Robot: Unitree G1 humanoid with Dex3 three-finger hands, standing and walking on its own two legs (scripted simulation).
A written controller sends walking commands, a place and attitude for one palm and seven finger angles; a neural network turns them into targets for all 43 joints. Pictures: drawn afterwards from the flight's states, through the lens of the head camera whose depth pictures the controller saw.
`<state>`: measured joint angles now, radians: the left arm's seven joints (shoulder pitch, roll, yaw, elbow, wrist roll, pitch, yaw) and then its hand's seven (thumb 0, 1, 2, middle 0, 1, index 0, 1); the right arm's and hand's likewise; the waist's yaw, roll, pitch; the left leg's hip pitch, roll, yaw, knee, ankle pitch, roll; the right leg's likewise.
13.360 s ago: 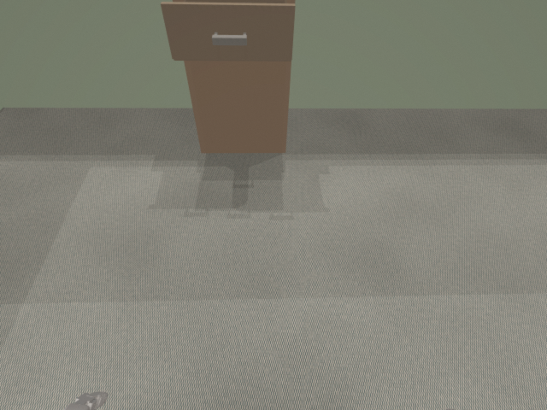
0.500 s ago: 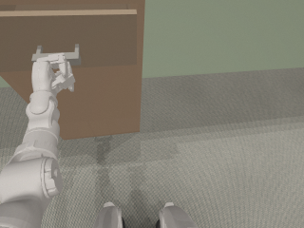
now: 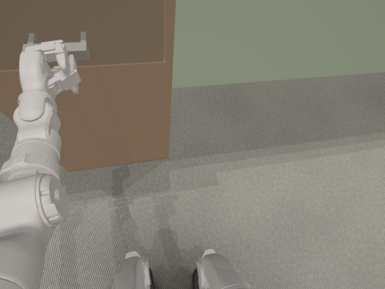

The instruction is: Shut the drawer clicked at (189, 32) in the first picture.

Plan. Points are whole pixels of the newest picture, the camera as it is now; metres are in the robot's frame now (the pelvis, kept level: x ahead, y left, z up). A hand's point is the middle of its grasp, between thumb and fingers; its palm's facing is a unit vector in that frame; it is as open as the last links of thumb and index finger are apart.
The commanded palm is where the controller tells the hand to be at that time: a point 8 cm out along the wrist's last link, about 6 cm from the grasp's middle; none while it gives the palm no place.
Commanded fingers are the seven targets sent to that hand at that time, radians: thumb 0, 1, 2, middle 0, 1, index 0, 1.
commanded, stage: push the drawer shut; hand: left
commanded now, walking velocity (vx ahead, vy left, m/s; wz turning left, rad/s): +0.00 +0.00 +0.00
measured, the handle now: (58, 44) +0.61 +0.21 +0.08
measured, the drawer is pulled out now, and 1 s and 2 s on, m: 0.00 0.00 0.00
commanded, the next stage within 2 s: pull the fist back off the drawer in 0.18 s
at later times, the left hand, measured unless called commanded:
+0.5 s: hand (67, 70) +0.54 +0.19 +0.07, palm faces +0.06 -1.00 -0.04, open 3.3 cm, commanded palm +0.54 +0.21 +0.08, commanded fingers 0.00 0.90 0.90 -1.40 -1.60 -1.40 -1.60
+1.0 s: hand (70, 80) +0.52 +0.18 +0.07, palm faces +0.09 -1.00 -0.01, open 3.2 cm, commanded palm +0.49 +0.22 +0.08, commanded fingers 0.00 0.90 0.90 -1.40 -1.60 -1.40 -1.60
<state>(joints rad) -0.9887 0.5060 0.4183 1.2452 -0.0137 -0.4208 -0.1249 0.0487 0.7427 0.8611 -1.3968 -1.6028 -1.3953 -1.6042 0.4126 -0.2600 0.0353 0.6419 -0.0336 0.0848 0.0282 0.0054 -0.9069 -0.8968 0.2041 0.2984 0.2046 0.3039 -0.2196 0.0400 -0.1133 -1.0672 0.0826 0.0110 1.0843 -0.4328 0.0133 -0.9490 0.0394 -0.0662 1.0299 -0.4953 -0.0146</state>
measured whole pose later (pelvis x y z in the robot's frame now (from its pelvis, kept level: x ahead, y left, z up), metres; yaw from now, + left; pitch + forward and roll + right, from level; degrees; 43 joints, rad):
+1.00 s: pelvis +0.00 +0.01 +0.00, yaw +0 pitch +23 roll -4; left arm -0.90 0.43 0.37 1.14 -0.05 -0.40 -0.07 0.01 0.87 0.89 -1.40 -1.60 -1.40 -1.60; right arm 0.42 -0.25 0.04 0.63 -0.03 0.08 0.05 0.01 -0.91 -0.90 0.21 0.30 0.21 0.30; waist -0.19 0.04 -0.12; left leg -1.04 0.08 0.02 1.07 -0.43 0.03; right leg -0.92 0.03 -0.05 1.01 -0.49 0.00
